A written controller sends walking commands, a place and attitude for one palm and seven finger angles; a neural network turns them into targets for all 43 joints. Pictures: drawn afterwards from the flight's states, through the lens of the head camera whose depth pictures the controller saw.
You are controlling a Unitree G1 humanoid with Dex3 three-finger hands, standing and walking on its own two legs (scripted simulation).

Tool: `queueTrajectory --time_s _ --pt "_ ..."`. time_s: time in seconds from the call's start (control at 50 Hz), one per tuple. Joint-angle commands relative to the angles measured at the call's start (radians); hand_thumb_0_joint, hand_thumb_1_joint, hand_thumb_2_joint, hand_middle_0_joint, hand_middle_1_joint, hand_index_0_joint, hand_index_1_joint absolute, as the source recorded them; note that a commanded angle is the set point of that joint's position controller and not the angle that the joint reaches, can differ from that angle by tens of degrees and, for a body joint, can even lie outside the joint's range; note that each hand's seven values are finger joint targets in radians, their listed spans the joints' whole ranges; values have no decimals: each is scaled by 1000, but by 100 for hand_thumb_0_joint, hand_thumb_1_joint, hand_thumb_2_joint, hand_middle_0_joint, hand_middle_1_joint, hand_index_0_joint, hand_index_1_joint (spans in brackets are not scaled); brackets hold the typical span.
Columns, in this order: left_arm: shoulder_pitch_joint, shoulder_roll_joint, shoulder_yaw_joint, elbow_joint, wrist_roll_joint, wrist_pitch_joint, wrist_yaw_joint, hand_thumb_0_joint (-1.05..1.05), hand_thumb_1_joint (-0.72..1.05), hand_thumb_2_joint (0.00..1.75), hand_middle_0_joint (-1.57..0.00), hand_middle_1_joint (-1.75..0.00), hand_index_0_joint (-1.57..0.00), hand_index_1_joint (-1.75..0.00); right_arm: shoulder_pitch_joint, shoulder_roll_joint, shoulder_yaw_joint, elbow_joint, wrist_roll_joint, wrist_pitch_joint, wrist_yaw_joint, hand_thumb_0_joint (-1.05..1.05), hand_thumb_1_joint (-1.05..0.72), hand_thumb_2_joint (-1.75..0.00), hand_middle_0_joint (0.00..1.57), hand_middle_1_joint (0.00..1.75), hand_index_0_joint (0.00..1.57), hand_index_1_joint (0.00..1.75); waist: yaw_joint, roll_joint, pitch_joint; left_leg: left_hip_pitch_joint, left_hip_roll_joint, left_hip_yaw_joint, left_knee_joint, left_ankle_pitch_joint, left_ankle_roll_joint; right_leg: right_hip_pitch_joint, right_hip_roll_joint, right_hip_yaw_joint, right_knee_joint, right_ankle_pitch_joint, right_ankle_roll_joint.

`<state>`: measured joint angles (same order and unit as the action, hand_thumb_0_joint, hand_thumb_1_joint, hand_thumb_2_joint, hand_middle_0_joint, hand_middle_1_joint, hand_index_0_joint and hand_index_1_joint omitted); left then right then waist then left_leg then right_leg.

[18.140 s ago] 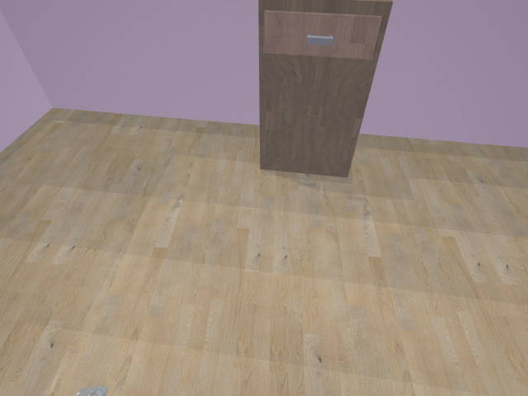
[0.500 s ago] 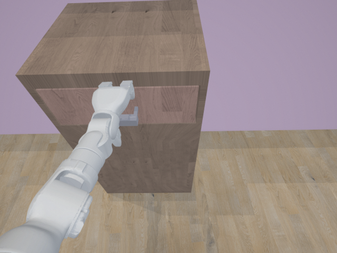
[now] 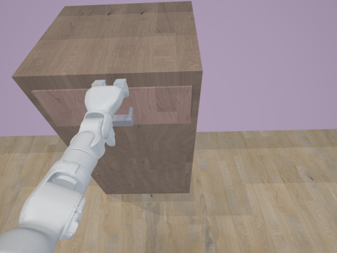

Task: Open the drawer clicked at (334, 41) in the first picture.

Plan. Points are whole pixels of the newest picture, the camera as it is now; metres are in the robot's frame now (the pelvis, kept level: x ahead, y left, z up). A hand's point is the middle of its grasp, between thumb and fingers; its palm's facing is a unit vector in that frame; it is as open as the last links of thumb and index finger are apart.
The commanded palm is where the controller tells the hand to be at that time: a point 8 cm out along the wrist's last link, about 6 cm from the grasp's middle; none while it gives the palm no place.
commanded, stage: re-aim the fingers above the handle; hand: left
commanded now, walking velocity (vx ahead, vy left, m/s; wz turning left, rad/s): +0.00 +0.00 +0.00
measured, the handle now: (116, 115) +0.51 +0.16 +0.01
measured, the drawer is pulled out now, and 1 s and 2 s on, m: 0.00 0.00 0.00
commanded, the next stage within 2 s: lower the fingers behind the handle in 1.60 s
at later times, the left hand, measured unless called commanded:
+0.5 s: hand (107, 112) +0.46 +0.16 +0.07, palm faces -0.01 -0.01 -1.00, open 13.8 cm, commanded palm +0.44 +0.16 +0.12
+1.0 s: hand (112, 113) +0.46 +0.15 +0.06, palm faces +0.01 -0.04 -1.00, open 13.6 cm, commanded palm +0.44 +0.16 +0.13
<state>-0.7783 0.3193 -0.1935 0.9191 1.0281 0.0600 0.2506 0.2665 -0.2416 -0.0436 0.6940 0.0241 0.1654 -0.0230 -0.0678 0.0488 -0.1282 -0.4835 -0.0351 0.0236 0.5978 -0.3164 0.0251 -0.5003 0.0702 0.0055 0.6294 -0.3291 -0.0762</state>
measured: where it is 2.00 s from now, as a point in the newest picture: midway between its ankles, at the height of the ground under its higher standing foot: outside the picture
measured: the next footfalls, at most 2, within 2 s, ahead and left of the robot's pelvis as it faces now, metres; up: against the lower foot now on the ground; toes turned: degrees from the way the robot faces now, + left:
none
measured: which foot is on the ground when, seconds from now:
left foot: down 0.00-1.00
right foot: down 0.00-1.00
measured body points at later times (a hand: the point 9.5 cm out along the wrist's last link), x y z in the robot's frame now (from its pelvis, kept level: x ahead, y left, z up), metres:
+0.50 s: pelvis -0.01 +0.01 +0.00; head +0.04 -0.01 +0.45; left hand +0.46 +0.16 +0.13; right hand +0.05 -0.26 -0.14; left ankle -0.02 +0.11 -0.72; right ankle -0.02 -0.07 -0.72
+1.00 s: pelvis +0.00 +0.02 +0.00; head +0.04 +0.00 +0.44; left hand +0.46 +0.15 +0.12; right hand +0.04 -0.24 -0.14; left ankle -0.02 +0.11 -0.72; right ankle -0.02 -0.07 -0.72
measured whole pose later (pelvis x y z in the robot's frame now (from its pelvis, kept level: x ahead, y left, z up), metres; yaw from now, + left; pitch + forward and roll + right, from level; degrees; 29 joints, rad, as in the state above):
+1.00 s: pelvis +0.00 +0.02 +0.00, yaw -1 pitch +13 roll +0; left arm -0.81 0.29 -0.18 0.98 1.04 0.08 0.30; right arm 0.30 -0.23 -0.05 0.71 0.02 0.15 -0.01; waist -0.09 0.06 -0.14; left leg -0.52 -0.04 0.04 0.63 -0.33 0.05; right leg -0.54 0.06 0.02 0.64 -0.33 -0.05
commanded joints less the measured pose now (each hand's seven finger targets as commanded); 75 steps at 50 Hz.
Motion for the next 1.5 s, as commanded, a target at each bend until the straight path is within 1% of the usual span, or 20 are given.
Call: queueTrajectory --time_s 0.0,0.08,0.14,0.22,0.26,0.28,0.34,0.42,0.6,0.7,0.86,0.88,0.98,1.0,1.02,1.08,1.26,1.36,1.44,1.48 --pt "-423 236 97 -159 3 20 29 0 -50 30 -30 -120 -30 -120 12 -133 -35 -106 0 -22 -13 0 -90 -90 20 30 20 30 6 -118 -343 80 -11 23 -22 312 26 276 -61 59 -71 497 54" --pt "-438 195 57 -183 -2 -4 5 0 -50 30 -30 -120 -30 -120 18 -130 -38 -111 2 -29 -17 0 -90 -90 20 30 20 30 -11 -107 -312 90 -11 22 -26 279 30 246 -62 64 -89 455 55" --pt "-477 184 47 -246 -1 -42 8 0 -50 30 -30 -120 -30 -120 26 -127 -45 -111 -1 -37 -16 0 -90 -90 20 30 20 30 -16 -79 -350 127 -12 16 -20 298 30 237 -58 60 -86 429 48" --pt "-505 162 38 -246 3 -55 43 0 -50 30 -30 -120 -30 -120 38 -123 -49 -96 -1 -45 -9 0 -90 -90 20 30 20 30 -22 -49 -334 151 -7 8 -16 300 27 172 -47 46 -82 376 40" --pt "-494 222 88 -189 6 -34 65 0 -50 30 -30 -120 -30 -120 36 -128 -44 -89 0 -44 -8 0 -90 -90 20 30 20 30 -15 -62 -322 122 -8 8 -19 272 27 177 -47 49 -83 345 41" --pt "-529 216 75 -182 7 -21 74 0 -50 30 -30 -120 -30 -120 34 -130 -41 -84 1 -45 -10 0 -90 -90 20 30 20 30 -28 -81 -304 108 -7 8 -18 251 28 164 -48 51 -89 329 45" --pt "-538 259 111 -138 11 14 85 0 -50 30 -30 -120 -30 -120 30 -135 -38 -84 -1 -46 -14 0 -90 -90 20 30 20 30 -16 -81 -333 92 -8 12 -23 249 27 195 -50 53 -86 327 44" --pt "-529 198 54 -93 7 37 49 0 -50 30 -30 -120 -30 -120 41 -137 -39 -88 3 -45 -16 0 -90 -90 20 30 20 30 -33 -71 -336 112 -3 16 -17 272 28 177 -46 44 -81 357 45" --pt "-521 130 6 -122 -4 -17 8 0 -50 30 -30 -120 -30 -120 67 -138 -40 -102 1 -46 -12 0 -90 -90 20 30 20 30 -44 -83 -304 116 0 3 -8 274 29 124 -43 35 -77 333 43" --pt "-553 233 100 -174 20 -42 68 0 -50 30 -30 -120 -30 -120 84 -135 -47 -95 -7 -51 -7 0 -90 -90 20 30 20 30 -23 -41 -369 129 1 -1 13 326 26 129 -34 34 -47 356 35" --pt "-587 217 94 -171 33 30 117 0 -50 30 -30 -120 -30 -120 72 -133 -52 -83 -10 -40 5 0 -90 -90 20 30 20 30 -22 -29 -427 177 10 -2 16 403 20 135 -25 19 -34 392 32" --pt "-587 190 77 -174 29 35 115 0 -50 30 -30 -120 -30 -120 72 -131 -53 -85 -10 -37 5 0 -90 -90 20 30 20 30 -22 -31 -422 182 10 -4 12 413 19 137 -24 15 -35 396 31" --pt "-536 229 105 -139 21 50 86 0 -50 30 -30 -120 -30 -120 53 -137 -43 -91 -4 -30 -9 0 -90 -90 20 30 20 30 -15 -84 -371 143 9 5 -12 366 25 174 -31 23 -56 396 36" --pt "-528 195 78 -142 17 49 78 0 -50 30 -30 -120 -30 -120 49 -133 -43 -97 -4 -32 -9 0 -90 -90 20 30 20 30 -16 -85 -357 147 7 7 -15 361 27 173 -32 23 -63 396 38" --pt "-509 225 106 -145 19 43 74 0 -50 30 -30 -120 -30 -120 49 -135 -44 -98 -3 -33 -11 0 -90 -90 20 30 20 30 -6 -97 -365 145 8 8 -19 356 27 187 -34 24 -64 392 38" --pt "-476 163 54 -152 18 29 54 0 -50 30 -30 -120 -30 -120 42 -130 -45 -108 -1 -35 -10 0 -90 -90 20 30 20 30 -9 -77 -349 164 9 9 -19 364 26 169 -33 22 -68 391 35" --pt "-497 139 21 -197 5 -3 28 0 -50 30 -30 -120 -30 -120 39 -129 -46 -109 2 -41 -9 0 -90 -90 20 30 20 30 -23 -53 -324 177 4 3 -16 326 26 143 -38 31 -81 352 35" --pt "-538 158 37 -234 6 -22 51 0 -50 30 -30 -120 -30 -120 39 -126 -47 -98 -4 -45 -8 0 -90 -90 20 30 20 30 -24 -47 -362 188 3 -2 -5 354 25 152 -37 31 -67 380 34" --pt "-525 233 94 -159 13 13 70 0 -50 30 -30 -120 -30 -120 30 -135 -38 -89 -4 -41 -13 0 -90 -90 20 30 20 30 -14 -61 -342 135 -2 5 -10 319 23 172 -40 37 -69 367 36" --pt "-531 204 67 -130 16 32 69 0 -50 30 -30 -120 -30 -120 34 -133 -38 -87 -1 -40 -13 0 -90 -90 20 30 20 30 -26 -64 -323 126 1 8 -10 309 24 153 -40 34 -70 363 39"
